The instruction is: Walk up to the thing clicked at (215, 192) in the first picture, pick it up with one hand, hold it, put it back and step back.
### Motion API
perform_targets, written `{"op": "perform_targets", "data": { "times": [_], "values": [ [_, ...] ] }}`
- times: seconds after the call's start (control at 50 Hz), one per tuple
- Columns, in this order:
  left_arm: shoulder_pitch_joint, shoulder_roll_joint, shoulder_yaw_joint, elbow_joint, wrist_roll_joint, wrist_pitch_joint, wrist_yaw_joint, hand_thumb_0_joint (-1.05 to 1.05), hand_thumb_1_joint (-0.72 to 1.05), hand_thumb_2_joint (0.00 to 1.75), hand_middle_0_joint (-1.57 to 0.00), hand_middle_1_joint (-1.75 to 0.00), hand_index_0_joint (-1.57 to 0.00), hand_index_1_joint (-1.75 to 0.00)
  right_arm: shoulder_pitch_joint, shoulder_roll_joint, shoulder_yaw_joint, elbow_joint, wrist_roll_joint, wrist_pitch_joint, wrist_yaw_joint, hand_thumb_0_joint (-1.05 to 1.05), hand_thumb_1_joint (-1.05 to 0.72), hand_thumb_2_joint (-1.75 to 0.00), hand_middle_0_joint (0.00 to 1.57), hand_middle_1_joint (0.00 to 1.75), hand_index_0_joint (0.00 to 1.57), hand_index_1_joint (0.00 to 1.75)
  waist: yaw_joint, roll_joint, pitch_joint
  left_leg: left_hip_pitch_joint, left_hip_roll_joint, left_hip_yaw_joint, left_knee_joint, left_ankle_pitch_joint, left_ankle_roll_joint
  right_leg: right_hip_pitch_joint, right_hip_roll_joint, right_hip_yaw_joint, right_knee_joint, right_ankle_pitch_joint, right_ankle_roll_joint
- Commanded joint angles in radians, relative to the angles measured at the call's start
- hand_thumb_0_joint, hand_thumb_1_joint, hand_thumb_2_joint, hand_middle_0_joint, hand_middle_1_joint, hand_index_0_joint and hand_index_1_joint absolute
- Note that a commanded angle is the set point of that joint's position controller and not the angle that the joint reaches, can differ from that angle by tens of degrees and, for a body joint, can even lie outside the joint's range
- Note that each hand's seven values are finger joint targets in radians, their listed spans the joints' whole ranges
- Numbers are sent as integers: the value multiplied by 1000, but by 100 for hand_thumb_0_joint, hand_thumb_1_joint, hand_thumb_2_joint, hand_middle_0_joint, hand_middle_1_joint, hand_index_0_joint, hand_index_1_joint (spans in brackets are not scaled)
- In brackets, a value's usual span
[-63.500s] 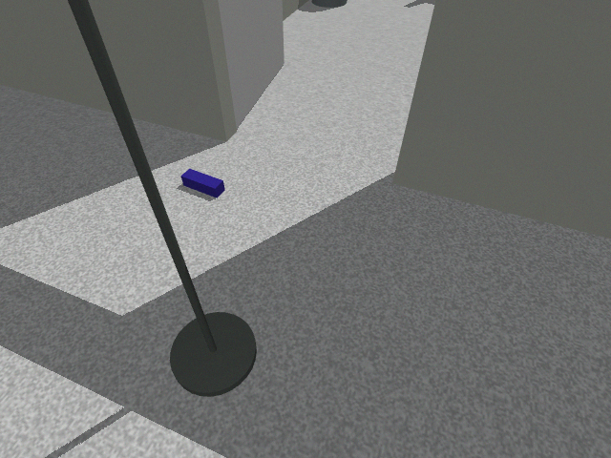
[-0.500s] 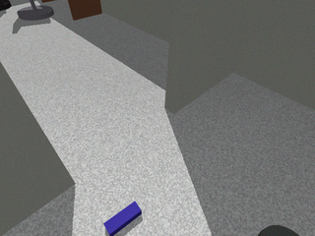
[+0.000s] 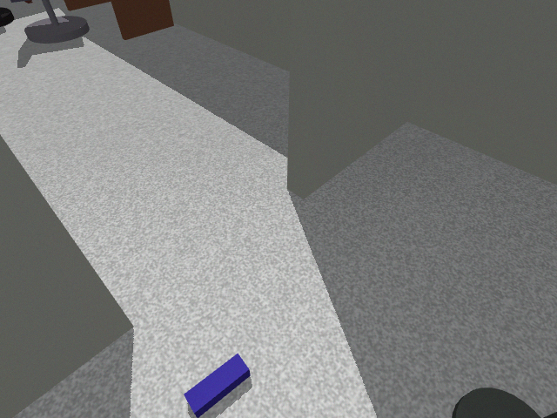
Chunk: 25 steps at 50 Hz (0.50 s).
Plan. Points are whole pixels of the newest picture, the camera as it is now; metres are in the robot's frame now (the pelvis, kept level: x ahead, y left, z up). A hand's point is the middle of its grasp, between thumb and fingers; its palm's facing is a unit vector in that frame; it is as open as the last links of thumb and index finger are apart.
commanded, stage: stand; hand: left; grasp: from above
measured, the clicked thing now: (218, 384) +0.41 +0.21 -0.75
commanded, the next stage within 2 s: step back in 1.44 s
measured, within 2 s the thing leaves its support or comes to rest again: neither
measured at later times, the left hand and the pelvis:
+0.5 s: hand out of the picture +0.09 +0.21 -0.16, palm faces -0.02 -0.96 -0.28, open 7.4 cm; pelvis +0.01 -0.01 +0.00, yaw -1 degrees
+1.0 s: hand out of the picture +0.08 +0.24 -0.16, palm faces -0.03 -0.95 -0.32, open 7.4 cm; pelvis +0.02 +0.00 +0.00, yaw -1 degrees
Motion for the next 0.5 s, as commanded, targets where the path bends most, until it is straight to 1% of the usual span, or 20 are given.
{"op": "perform_targets", "data": {
  "times": [0.0, 0.02, 0.06, 0.08, 0.12, 0.14, 0.16, 0.18, 0.22, 0.24, 0.28, 0.3, 0.32, 0.34, 0.36, 0.38, 0.4, 0.44, 0.46, 0.48],
  "values": [
    [-44, 191, 36, -58, -5, -24, 13, 0, 90, 90, -20, -30, -20, -30, -39, -173, -27, -57, 3, -29, -16, 0, -90, -90, 20, 30, 20, 30, -2, -13, -27, 12, 94, -103, -89, -61, 24, -43, -79, 93, -103, -44, -46],
    [-43, 188, 35, -56, -6, -23, 12, 0, 90, 90, -20, -30, -20, -30, -40, -176, -24, -55, 2, -29, -16, 0, -90, -90, 20, 30, 20, 30, -2, 4, -23, -1, 97, -104, -98, -75, 26, -40, -75, 89, -97, -30, -44],
    [-39, 193, 36, -52, -9, -25, 12, 0, 90, 90, -20, -30, -20, -30, -43, -178, -21, -55, 4, -34, -18, 0, -90, -90, 20, 30, 20, 30, -1, -14, -62, 46, 101, -95, -84, 16, 25, -21, -83, 92, -95, 48, -47],
    [-44, 181, 33, -50, -7, -24, 11, 0, 90, 90, -20, -30, -20, -30, -37, -169, -17, -49, 8, -34, -18, 0, -90, -90, 20, 30, 20, 30, -5, -11, -60, 40, 100, -92, -82, 26, 22, -16, -77, 86, -89, 65, -45],
    [-46, 187, 33, -48, -7, -24, 13, 0, 90, 90, -20, -30, -20, -30, -40, -178, -15, -45, 8, -32, -19, 0, -90, -90, 20, 30, 20, 30, -2, -15, -56, 37, 103, -91, -76, 55, 23, -7, -81, 84, -88, 78, -44],
    [-50, 173, 29, -45, -8, -23, 14, 0, 90, 90, -20, -30, -20, -30, -36, -160, -11, -40, 9, -29, -19, 0, -90, -90, 20, 30, 20, 30, -5, -23, -74, 47, 100, -84, -69, 78, 22, 3, -81, 81, -86, 113, -44],
    [-43, 160, 25, -40, -11, -19, 13, 0, 90, 90, -20, -30, -20, -30, -33, -154, -8, -33, 10, -28, -20, 0, -90, -90, 20, 30, 20, 30, -3, -29, -62, 53, 102, -83, -74, 72, 20, -11, -76, 80, -86, 97, -44],
    [-41, 168, 26, -42, -10, -19, 12, 0, 90, 90, -20, -30, -20, -30, -38, -167, -9, -35, 9, -28, -21, 0, -90, -90, 20, 30, 20, 30, 0, -16, -52, 41, 101, -82, -76, 54, 21, -11, -77, 84, -99, 94, -41],
    [-45, 163, 26, -36, -11, -17, 13, 0, 90, 90, -20, -30, -20, -30, -27, -150, -5, -26, 10, -24, -21, 0, -90, -90, 20, 30, 20, 30, -6, -27, -51, 49, 99, -77, -78, 60, 17, -13, -76, 84, -93, 96, -43],
    [-49, 162, 24, -40, -9, -17, 13, 0, 90, 90, -20, -30, -20, -30, -34, -157, -4, -27, 9, -23, -21, 0, -90, -90, 20, 30, 20, 30, -4, -16, -30, 26, 99, -77, -79, 32, 19, -21, -73, 82, -104, 75, -40],
    [-54, 157, 25, -39, -12, -18, 14, 0, 90, 90, -20, -30, -20, -30, -22, -154, -6, -21, 9, -22, -21, 0, -90, -90, 20, 30, 20, 30, -11, -16, -74, 58, 102, -71, -67, 90, 17, 4, -81, 84, -85, 141, -44],
    [-42, 158, 25, -36, -10, -19, 14, 0, 90, 90, -20, -30, -20, -30, -37, -156, -6, -22, 10, -22, -21, 0, -90, -90, 20, 30, 20, 30, -1, -26, -57, 54, 103, -73, -57, 102, 15, -9, -78, 78, -88, 151, -41],
    [-65, 175, 30, -45, -10, -21, 15, 0, 90, 90, -20, -30, -20, -30, -32, -169, -9, -29, 9, -24, -21, 0, -90, -90, 20, 30, 20, 30, -11, -17, -74, 54, 106, -71, -59, 108, 18, 10, -81, 82, -85, 166, -40],
    [-69, 180, 31, -47, -10, -21, 15, 0, 90, 90, -20, -30, -20, -30, -36, -163, -8, -25, 10, -25, -21, 0, -90, -90, 20, 30, 20, 30, -8, -25, -55, 39, 106, -75, -71, 97, 15, 2, -79, 82, -87, 143, -39],
    [-61, 154, 26, -40, -10, -18, 15, 0, 90, 90, -20, -30, -20, -30, -48, -151, -5, -27, 10, -24, -22, 0, -90, -90, 20, 30, 20, 30, -5, -20, -49, 39, 104, -73, -70, 77, 17, -8, -74, 79, -93, 123, -40],
    [-67, 143, 23, -37, -10, -16, 15, 0, 90, 90, -20, -30, -20, -30, -43, -141, -3, -21, 10, -21, -23, 0, -90, -90, 20, 30, 20, 30, -7, -13, -48, 29, 102, -71, -76, 60, 18, -2, -73, 80, -96, 110, -38],
    [-61, 150, 25, -38, -9, -15, 14, 0, 90, 90, -20, -30, -20, -30, -40, -143, -4, -19, 9, -20, -22, 0, -90, -90, 20, 30, 20, 30, -5, -14, -37, 27, 101, -71, -83, 36, 17, -14, -71, 80, -99, 86, -38],
    [-69, 154, 28, -40, -9, -17, 13, 0, 90, 90, -20, -30, -20, -30, -37, -146, -7, -18, 8, -22, -22, 0, -90, -90, 20, 30, 20, 30, -8, -16, -47, 33, 105, -72, -78, 67, 15, -8, -72, 80, -93, 103, -40],
    [-69, 155, 27, -41, -9, -18, 13, 0, 90, 90, -20, -30, -20, -30, -41, -144, -6, -19, 9, -21, -21, 0, -90, -90, 20, 30, 20, 30, -7, -25, -25, 17, 104, -73, -81, 44, 15, -17, -72, 81, -100, 79, -38],
    [-76, 169, 32, -46, -9, -19, 12, 0, 90, 90, -20, -30, -20, -30, -41, -162, -10, -21, 7, -25, -22, 0, -90, -90, 20, 30, 20, 30, -7, -7, -45, 33, 109, -73, -90, 33, 16, -9, -73, 86, -98, 70, -38]
  ]
}}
